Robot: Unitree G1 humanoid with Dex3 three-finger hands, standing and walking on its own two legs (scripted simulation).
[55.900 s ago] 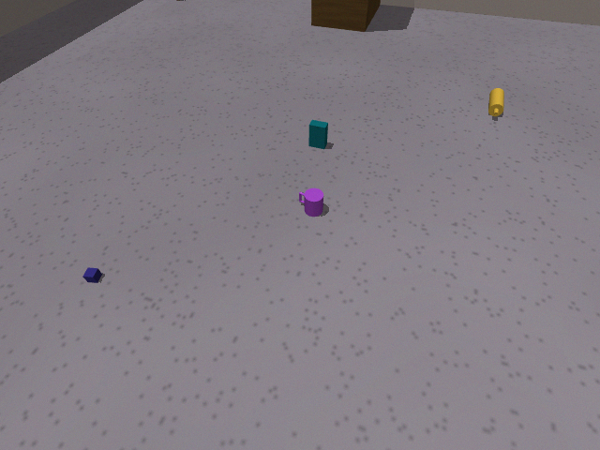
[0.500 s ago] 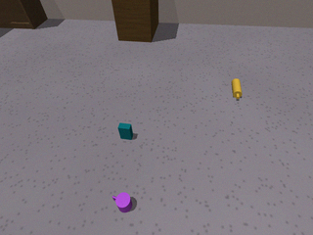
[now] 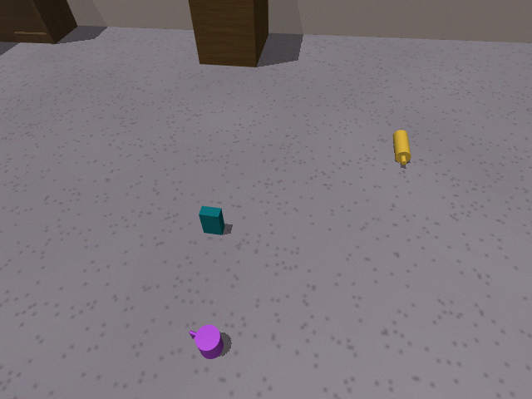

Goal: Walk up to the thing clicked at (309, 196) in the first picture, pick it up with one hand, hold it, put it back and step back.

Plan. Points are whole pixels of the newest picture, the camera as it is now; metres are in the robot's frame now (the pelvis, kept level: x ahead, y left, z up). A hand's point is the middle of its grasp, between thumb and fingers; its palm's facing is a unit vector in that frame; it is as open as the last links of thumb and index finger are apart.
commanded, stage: stand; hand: left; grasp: from above
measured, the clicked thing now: (205, 340) +0.43 +0.26 -0.73
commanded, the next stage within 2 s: step back in 0.26 s
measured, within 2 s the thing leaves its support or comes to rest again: neither
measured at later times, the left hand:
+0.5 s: hand out of the picture +0.08 +0.30 -0.17, palm faces -0.01 -0.92 -0.38, open 7.4 cm
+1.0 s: hand out of the picture -0.03 +0.31 -0.17, palm faces -0.09 -0.91 -0.40, open 7.4 cm
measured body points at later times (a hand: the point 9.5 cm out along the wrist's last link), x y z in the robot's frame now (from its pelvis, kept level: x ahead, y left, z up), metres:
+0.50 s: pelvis -0.04 +0.03 -0.02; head +0.02 +0.04 +0.43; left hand +0.08 +0.35 -0.15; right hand +0.05 -0.29 -0.14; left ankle -0.05 +0.15 -0.73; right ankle -0.02 -0.12 -0.75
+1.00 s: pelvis -0.14 +0.05 -0.03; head -0.08 +0.03 +0.42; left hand -0.03 +0.36 -0.15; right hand -0.04 -0.26 -0.15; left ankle -0.05 +0.15 -0.74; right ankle -0.15 -0.07 -0.75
